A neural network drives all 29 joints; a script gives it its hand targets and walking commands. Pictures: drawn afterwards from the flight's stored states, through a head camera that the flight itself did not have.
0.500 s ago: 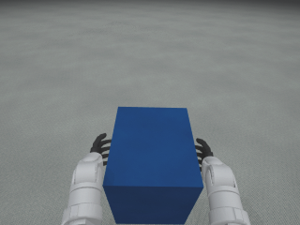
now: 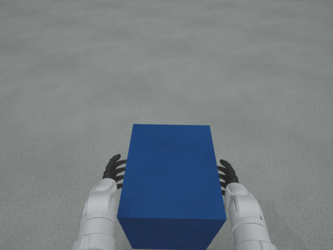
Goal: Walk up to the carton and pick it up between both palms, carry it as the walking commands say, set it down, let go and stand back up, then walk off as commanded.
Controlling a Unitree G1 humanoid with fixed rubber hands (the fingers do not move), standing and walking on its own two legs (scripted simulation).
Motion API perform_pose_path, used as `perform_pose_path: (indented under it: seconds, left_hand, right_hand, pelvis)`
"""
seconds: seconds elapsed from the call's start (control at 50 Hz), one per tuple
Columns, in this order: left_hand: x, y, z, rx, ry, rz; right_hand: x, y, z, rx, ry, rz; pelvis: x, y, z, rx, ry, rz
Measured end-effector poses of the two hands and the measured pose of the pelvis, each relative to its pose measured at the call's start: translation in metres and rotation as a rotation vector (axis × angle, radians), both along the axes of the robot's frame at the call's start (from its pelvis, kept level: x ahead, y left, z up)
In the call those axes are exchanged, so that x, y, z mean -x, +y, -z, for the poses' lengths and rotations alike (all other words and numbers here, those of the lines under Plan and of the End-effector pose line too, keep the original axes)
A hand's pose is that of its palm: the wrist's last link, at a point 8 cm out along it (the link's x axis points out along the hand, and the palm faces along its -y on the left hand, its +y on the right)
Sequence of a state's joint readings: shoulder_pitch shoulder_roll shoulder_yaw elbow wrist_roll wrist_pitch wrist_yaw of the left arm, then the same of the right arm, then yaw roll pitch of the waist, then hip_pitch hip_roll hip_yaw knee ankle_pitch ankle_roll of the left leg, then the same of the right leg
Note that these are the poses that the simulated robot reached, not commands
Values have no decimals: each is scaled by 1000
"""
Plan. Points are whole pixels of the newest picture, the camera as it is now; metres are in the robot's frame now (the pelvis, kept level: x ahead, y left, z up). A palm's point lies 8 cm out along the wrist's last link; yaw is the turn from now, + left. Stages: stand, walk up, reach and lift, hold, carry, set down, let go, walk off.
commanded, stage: set down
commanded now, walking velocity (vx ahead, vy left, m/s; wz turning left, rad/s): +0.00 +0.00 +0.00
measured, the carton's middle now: (170, 188) +0.32 -0.03 -0.08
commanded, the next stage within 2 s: none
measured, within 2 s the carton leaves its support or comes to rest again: neither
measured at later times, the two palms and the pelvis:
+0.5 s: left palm (119, 189) +0.34 +0.12 -0.09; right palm (224, 195) +0.29 -0.19 -0.10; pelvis -0.02 +0.01 -0.05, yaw -1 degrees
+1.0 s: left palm (126, 192) +0.37 +0.12 -0.18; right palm (217, 197) +0.33 -0.19 -0.19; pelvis -0.04 +0.00 -0.13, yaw -3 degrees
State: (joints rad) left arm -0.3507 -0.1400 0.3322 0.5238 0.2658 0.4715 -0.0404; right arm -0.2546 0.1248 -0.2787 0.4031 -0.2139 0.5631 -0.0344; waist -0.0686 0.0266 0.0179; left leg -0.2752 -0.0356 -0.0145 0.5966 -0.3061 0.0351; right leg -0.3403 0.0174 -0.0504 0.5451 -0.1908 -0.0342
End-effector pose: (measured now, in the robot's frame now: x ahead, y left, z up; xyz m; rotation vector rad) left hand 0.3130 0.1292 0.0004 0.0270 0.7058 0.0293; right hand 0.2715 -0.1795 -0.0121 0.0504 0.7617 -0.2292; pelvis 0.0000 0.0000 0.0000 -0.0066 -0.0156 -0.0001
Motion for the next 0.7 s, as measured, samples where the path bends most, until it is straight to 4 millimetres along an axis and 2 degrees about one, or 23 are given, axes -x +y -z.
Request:
perform_pose_path:
  seconds: [0.14, 0.38, 0.7]
  left_hand:
    - [-8, 0, 21, 1, 8, 7]
    - [-18, -3, 66, 2, 6, -2]
    - [-38, -13, 123, 21, -10, -19]
  right_hand:
    - [-5, 0, 21, 8, 9, 4]
    - [-14, -2, 67, 8, 6, -2]
    - [-33, -12, 126, 7, -12, 1]
  pelvis:
    - [3, 5, 8, -1, 85, 4]
    - [15, 12, 32, -10, 241, 17]
    - [33, 7, 79, -29, 423, 24]
